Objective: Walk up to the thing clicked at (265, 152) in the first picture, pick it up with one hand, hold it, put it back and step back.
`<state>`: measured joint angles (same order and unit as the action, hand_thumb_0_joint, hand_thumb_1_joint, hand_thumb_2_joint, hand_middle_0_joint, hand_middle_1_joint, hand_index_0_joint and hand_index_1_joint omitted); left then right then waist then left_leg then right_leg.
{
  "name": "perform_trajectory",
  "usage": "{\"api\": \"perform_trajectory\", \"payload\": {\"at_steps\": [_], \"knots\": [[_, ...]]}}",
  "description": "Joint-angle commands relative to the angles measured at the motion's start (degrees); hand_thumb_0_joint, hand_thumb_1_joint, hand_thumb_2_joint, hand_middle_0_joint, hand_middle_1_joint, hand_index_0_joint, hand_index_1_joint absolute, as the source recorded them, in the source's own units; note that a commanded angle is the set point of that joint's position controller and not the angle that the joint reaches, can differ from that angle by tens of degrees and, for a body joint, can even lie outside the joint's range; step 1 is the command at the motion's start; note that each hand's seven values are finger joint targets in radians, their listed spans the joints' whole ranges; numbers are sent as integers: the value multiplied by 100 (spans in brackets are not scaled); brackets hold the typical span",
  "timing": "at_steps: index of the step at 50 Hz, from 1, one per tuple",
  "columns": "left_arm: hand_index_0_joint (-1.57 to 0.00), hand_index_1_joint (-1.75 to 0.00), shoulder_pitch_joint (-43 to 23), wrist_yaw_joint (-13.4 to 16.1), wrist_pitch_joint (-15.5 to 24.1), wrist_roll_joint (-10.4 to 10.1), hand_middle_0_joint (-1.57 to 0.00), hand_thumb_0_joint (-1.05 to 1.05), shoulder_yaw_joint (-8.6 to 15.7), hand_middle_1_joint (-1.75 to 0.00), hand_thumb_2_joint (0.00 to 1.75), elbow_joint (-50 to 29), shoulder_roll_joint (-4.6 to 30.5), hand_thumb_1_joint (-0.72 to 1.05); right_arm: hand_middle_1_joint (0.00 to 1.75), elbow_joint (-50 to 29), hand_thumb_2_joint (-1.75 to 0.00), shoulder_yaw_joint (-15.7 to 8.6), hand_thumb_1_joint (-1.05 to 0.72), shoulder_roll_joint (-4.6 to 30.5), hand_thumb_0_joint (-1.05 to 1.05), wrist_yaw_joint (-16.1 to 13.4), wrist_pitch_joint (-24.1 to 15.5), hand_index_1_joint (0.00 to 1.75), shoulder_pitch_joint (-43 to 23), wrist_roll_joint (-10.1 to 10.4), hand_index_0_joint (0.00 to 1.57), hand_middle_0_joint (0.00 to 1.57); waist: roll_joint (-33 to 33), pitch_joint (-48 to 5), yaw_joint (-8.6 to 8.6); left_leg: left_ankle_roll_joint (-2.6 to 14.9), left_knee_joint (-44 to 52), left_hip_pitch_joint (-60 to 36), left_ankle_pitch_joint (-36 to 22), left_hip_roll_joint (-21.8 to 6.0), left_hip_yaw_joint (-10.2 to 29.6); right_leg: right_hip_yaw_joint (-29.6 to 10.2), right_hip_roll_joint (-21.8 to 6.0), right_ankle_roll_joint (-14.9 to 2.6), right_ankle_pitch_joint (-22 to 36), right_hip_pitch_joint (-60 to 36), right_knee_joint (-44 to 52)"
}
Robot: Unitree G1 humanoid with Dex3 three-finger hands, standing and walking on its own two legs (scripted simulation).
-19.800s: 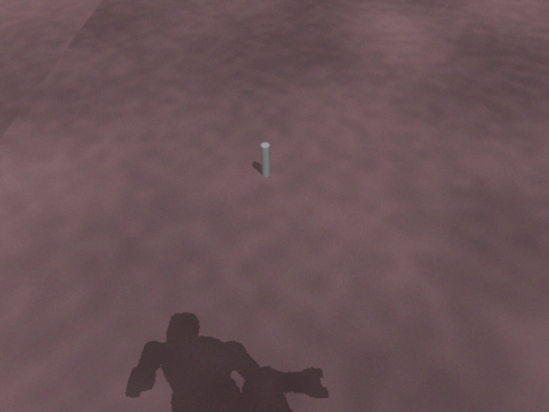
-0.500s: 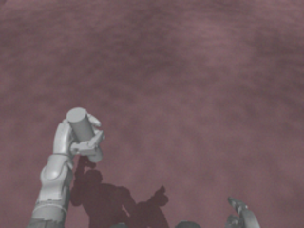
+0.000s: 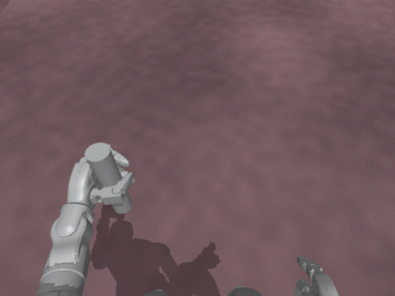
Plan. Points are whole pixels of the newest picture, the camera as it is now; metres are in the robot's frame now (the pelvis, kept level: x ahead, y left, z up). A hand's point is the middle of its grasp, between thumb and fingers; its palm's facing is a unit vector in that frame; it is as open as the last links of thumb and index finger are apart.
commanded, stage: hold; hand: left
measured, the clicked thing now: (112, 182) +0.33 +0.18 +0.04
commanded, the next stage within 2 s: crouch in 0.24 s
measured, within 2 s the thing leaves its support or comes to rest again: neither
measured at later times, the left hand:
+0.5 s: hand (117, 181) +0.32 +0.16 +0.05, palm faces -0.04 -1.00 +0.00, open 5.6 cm
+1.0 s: hand (135, 214) +0.33 +0.17 -0.16, palm faces -0.03 -1.00 -0.02, open 5.6 cm
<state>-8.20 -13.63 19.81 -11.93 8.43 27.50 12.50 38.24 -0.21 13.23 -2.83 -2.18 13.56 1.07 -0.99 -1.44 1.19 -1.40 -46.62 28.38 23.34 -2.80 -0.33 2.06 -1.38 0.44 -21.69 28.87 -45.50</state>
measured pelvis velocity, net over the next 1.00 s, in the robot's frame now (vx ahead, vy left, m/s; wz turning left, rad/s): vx -0.03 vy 0.00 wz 0.00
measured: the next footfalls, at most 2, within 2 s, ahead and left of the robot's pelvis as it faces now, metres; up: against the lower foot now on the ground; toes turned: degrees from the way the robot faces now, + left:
none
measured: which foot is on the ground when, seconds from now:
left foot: down 0.00-1.00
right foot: down 0.00-1.00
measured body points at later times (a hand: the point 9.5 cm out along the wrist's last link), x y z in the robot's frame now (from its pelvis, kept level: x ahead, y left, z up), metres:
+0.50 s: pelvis +0.00 +0.00 +0.00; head +0.04 +0.00 +0.45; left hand +0.32 +0.22 +0.05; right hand +0.13 -0.25 -0.11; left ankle +0.00 +0.13 -0.71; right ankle +0.02 -0.13 -0.71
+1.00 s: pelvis -0.03 +0.00 -0.14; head +0.10 +0.02 +0.29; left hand +0.33 +0.22 -0.15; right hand +0.10 -0.27 -0.26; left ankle +0.00 +0.13 -0.71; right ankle +0.02 -0.13 -0.71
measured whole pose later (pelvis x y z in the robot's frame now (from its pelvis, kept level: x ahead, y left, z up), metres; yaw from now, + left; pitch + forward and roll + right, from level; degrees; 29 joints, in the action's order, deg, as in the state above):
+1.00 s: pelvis -0.03 +0.00 -0.14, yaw +0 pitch +27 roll -1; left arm -20.0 -15.4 41.0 -10.0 13.8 48.7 13.3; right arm 38.3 -1.1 15.5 1.9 -4.1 10.6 -2.8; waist 0.2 -10.7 3.6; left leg -1.6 -88.2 78.0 36.8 -2.5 1.9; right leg 2.1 -2.3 0.2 -35.0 78.2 -86.7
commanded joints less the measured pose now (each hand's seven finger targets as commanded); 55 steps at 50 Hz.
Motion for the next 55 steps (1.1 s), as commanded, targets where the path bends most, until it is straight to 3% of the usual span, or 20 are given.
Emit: {"api": "perform_trajectory", "payload": {"at_steps": [1, 6, 7, 10, 11, 12, 15, 16, 17, 18, 20, 24, 30, 36, 42, 48, 51, 52, 54, 55], "knots": [[-132, -135, -1639, 2, 479, -150, -131, 0, 368, -136, 119, -1386, 813, 57, 30, -721, -90, -303, -90, 796, 0, -46, -273, 30, -195, 22, 20, 20, 15, -1465, -7, 164, 651, -556, -1286, 213, -30, 21, 157, -98, 1441, -633, 661], [-133, -136, -1644, 34, 504, -131, -131, 0, 425, -137, 120, -1600, 887, 59, 30, -732, -90, -282, -90, 746, 0, -56, -273, 30, -185, 0, 20, 20, -20, -1776, -32, 170, 576, -656, -1390, 232, -55, -13, 140, -77, 1582, -818, 668], [-133, -136, -1670, 33, 476, -113, -132, 0, 257, -137, 119, -1501, 711, 59, 30, -765, -90, -255, -90, 727, 0, -65, -298, 30, -252, -3, 20, 20, 36, -1528, 31, 174, 581, -576, -1306, 236, -63, -11, 143, -76, 1512, -689, 688], [-133, -136, -1678, 53, 501, -103, -132, 0, 424, -137, 120, -1594, 931, 60, 30, -726, -90, -280, -90, 752, 0, -77, -273, 30, -234, 6, 20, 20, -76, -1545, -35, 168, 605, -541, -1205, 234, -55, -12, 144, -86, 1381, -679, 688], [-133, -136, -1400, 45, 445, -97, -131, 0, 349, -137, 120, -1247, 750, 61, 30, -717, -90, -302, -90, 776, 0, -62, -281, 30, -207, 9, 20, 20, 81, -1496, 24, 169, 626, -564, -1196, 214, -33, 12, 164, -89, 1349, -670, 674], [-133, -136, -1479, 31, 473, -122, -132, 0, 303, -137, 119, -1694, 779, 59, 30, -777, -90, -285, -90, 754, 0, -55, -285, 30, -226, 14, 20, 20, -38, -1683, -50, 159, 632, -627, -1285, 217, -45, 10, 156, -93, 1427, -797, 680], [-133, -135, -1572, 91, 426, -115, -131, 0, 402, -137, 119, -1374, 829, 58, 30, -714, -90, -293, -90, 786, 0, -76, -284, 30, -190, 20, 20, 20, 131, -1458, 48, 175, 636, -539, -1223, 203, -23, 14, 165, -79, 1390, -702, 681], [-132, -135, -1815, 92, 458, -116, -131, 0, 315, -136, 119, -1866, 842, 58, 30, -777, -90, -276, -90, 738, 0, -72, -278, 30, -208, 22, 20, 20, -43, -1708, -5, 167, 623, -626, -1353, 222, -37, -1, 147, -85, 1534, -850, 686], [-132, -138, -1478, 100, 421, -88, -132, 0, 373, -138, 125, -1515, 840, 66, 30, -747, -90, -280, -89, 750, 0, -70, -270, 30, -189, 20, 20, 20, -20, -1616, -1, 169, 611, -660, -1420, 227, -40, 6, 156, -78, 1579, -806, 687], [-128, -130, -1253, 97, 352, -97, -127, 0, 222, -130, 120, -1365, 625, 58, 30, -752, -90, -283, -87, 759, 0, -69, -268, 30, -164, 23, 20, 20, 140, -1514, 20, 168, 633, -625, -1506, 201, -15, 43, 174, -86, 1638, -808, 651], [-131, -131, -1458, 125, 379, -69, -131, 0, 225, -132, 121, -1533, 678, 61, 30, -742, -90, -290, -89, 742, 0, -52, -260, 30, -177, 19, 20, 20, -3, -1573, 28, 171, 569, -662, -1696, 208, -27, 35, 162, -86, 1809, -764, 633], [-135, -134, -1290, 116, 424, -60, -134, 0, 243, -136, 123, -940, 533, 61, 30, -717, -90, -325, -89, 771, 0, 37, -272, 30, -215, 2, 20, 20, 196, -1089, 73, 173, 582, -246, -1166, 172, 32, 94, 192, -111, 1272, -355, 547], [-137, -137, -1437, 86, 905, -31, -135, 0, 410, -139, 124, -403, 552, 57, 30, -667, -90, -379, -89, 803, 0, 156, -341, 30, -155, -79, 20, 20, 169, -1308, 129, 185, -12, 356, -892, 197, 53, 39, 176, -119, 1058, 271, 18], [-133, -136, -2010, 22, 1648, 32, -131, 0, 539, -138, 124, 41, 616, 57, 30, -590, -90, -437, -89, 838, 0, 271, -403, 30, 1, -215, 20, 20, 119, -2284, 196, 213, -1133, 1199, -1019, 252, 81, -86, 126, -126, 1196, 1050, -959], [-134, -137, -2278, -161, 2330, 45, -132, 0, 616, -139, 125, 748, 677, 56, 30, -546, -90, -416, -89, 960, 0, 386, -450, 30, -81, -303, 20, 20, -278, -2868, 154, 142, -2318, 2442, -646, 274, 261, 5, 150, -231, 564, 2802, -2381], [-137, -140, -2667, -165, 2718, 42, -135, 0, 769, -142, 128, 921, 844, 58, 30, -560, -90, -384, -89, 1074, 0, 459, -410, 30, -90, -375, 20, 20, -265, -3767, 167, 183, -3480, 3627, -578, 290, 271, -135, 105, -217, 448, 3658, -3422], [-137, -141, -2610, -136, 2741, 26, -136, 0, 968, -143, 130, 1095, 953, 63, 30, -513, -90, -431, -89, 1124, 0, 487, -371, 30, -134, -387, 20, 20, 51, -3898, 185, 233, -3942, 4387, -237, 308, 240, -255, 102, -168, 266, 3842, -3697], [-135, -140, -2738, -135, 2778, 53, -134, 0, 1118, -141, 130, 1023, 1204, 67, 30, -475, -90, -417, -89, 1138, 0, 495, -355, 30, -125, -408, 20, 20, -25, -4060, 172, 239, -4123, 4560, -303, 300, 207, -333, 77, -149, 349, 3778, -3812], [-138, -142, -2871, -149, 2802, 120, -137, 0, 1026, -143, 132, 1140, 1106, 68, 30, -438, -90, -455, -90, 1160, 0, 527, -329, 30, -159, -433, 20, 20, 115, -4155, 298, 264, -4411, 4909, -131, 310, 222, -314, 92, -149, 236, 4083, -4063], [-137, -141, -2925, -140, 2826, 117, -136, 0, 1123, -142, 130, 1091, 1197, 70, 30, -428, -90, -457, -90, 1183, 0, 551, -330, 30, -177, -438, 20, 20, 87, -4203, 232, 257, -4535, 5004, -89, 307, 202, -327, 88, -153, 141, 4213, -4163]]}}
